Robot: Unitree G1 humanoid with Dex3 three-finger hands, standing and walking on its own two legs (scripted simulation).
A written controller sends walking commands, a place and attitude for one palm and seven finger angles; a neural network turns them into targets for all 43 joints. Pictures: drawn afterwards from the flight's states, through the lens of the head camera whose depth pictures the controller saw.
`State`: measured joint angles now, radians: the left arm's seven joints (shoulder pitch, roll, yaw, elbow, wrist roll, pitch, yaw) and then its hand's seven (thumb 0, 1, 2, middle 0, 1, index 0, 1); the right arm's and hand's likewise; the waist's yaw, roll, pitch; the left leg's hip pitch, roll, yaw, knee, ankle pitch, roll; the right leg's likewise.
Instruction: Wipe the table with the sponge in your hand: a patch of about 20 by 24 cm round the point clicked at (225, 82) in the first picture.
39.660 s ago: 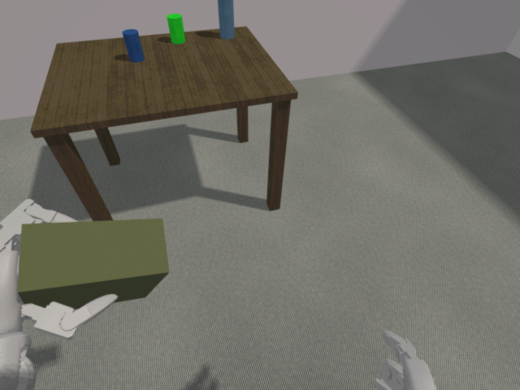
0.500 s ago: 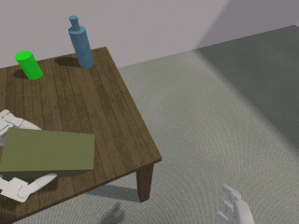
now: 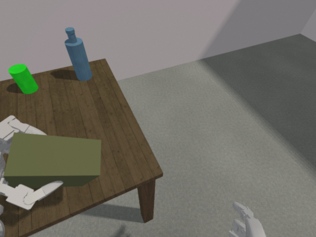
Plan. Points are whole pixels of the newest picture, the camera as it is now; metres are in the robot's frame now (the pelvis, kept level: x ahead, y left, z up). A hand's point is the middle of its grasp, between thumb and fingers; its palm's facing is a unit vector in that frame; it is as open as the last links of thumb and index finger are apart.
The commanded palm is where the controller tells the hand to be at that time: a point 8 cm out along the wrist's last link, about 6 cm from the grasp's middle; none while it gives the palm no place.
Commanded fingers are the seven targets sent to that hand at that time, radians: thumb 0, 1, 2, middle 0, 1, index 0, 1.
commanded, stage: shuffle to correct the standing spot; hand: left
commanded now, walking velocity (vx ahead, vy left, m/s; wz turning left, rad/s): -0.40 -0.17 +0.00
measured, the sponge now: (68, 164) +0.23 +0.19 +0.13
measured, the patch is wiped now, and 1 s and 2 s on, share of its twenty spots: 0.00 0.00 0.00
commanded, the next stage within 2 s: come to a stop and stand still in 0.24 s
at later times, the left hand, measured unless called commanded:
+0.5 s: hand (2, 180) +0.18 +0.26 +0.17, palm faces +0.38 -0.80 -0.46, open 10.6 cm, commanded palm +0.14 +0.30 +0.18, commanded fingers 0.00 0.10 1.30 -1.20 -1.60 -1.20 -1.60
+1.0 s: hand out of the picture +0.22 +0.29 +0.16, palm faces +0.35 -0.83 -0.44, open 10.6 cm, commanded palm +0.17 +0.33 +0.18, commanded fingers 0.00 0.10 1.30 -1.20 -1.60 -1.20 -1.60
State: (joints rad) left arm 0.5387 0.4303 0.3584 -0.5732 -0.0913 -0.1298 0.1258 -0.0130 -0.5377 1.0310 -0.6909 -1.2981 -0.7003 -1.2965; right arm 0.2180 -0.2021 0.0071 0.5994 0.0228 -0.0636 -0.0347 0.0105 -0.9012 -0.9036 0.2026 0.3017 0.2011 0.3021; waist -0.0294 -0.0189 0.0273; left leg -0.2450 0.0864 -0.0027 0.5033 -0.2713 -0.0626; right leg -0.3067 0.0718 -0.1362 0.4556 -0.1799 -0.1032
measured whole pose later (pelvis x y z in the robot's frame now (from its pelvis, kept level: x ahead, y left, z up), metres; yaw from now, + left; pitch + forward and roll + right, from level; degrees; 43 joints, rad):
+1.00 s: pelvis +0.01 +0.05 +0.01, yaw +1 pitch +1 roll -1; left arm 0.54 0.41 0.35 -0.52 -0.06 -0.12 0.15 -0.01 -0.54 1.03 -0.69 -1.30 -0.70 -1.30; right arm 0.23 -0.23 -0.01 0.58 0.03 -0.06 -0.05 0.01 -0.90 -0.90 0.20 0.30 0.20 0.30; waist -0.03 0.01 0.02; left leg -0.16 0.03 0.03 0.44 -0.30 0.00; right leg -0.23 0.02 -0.13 0.36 -0.14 -0.05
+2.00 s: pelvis -0.01 +0.08 +0.00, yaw +0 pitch -2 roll +0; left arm 0.45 0.38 0.29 -0.44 -0.03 -0.27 0.07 -0.01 -0.54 1.03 -0.69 -1.30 -0.70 -1.30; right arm 0.26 -0.19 0.01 0.60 0.02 -0.17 -0.01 0.01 -0.90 -0.90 0.20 0.30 0.20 0.30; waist 0.01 -0.05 0.07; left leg -0.17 -0.03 0.08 0.50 -0.30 0.05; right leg -0.28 -0.04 -0.07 0.47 -0.16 0.00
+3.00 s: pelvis -0.01 +0.02 +0.00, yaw -2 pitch +0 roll -1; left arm 0.46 0.44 0.40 -0.58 -0.08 -0.18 0.09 -0.01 -0.54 1.03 -0.69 -1.30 -0.70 -1.30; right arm 0.22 -0.21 -0.02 0.56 0.02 -0.13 -0.02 0.01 -0.90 -0.90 0.20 0.30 0.20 0.30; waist -0.02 -0.04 0.10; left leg -0.24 0.06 0.01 0.59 -0.35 -0.03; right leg -0.32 0.08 -0.11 0.49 -0.18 -0.10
